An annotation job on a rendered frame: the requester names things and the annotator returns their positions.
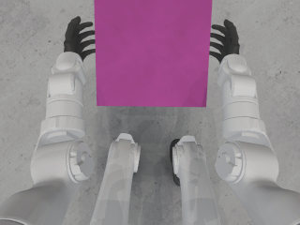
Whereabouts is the robot right hand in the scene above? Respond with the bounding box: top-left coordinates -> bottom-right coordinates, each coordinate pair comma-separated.
209,19 -> 240,63

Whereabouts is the left robot upper arm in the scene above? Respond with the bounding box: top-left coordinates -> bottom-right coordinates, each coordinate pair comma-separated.
0,139 -> 95,225

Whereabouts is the robot thigh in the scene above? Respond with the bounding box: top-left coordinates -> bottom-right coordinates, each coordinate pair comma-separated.
89,139 -> 141,225
172,141 -> 221,225

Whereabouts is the left robot forearm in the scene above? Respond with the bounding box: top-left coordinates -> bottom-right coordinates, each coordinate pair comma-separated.
30,52 -> 87,179

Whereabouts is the right robot upper arm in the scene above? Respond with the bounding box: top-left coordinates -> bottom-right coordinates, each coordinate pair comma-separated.
215,140 -> 300,225

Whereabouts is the carton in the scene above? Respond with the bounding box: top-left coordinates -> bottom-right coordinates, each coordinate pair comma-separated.
94,0 -> 213,108

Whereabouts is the right robot forearm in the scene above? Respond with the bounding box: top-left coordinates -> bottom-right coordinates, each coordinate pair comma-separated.
217,53 -> 279,170

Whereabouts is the robot left thigh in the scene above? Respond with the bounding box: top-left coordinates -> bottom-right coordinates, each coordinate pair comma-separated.
89,139 -> 141,225

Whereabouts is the robot right thigh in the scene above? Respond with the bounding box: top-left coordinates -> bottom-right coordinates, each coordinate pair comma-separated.
172,141 -> 221,225

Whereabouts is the robot left hand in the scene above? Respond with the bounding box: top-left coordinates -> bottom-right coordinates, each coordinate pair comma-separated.
64,16 -> 96,61

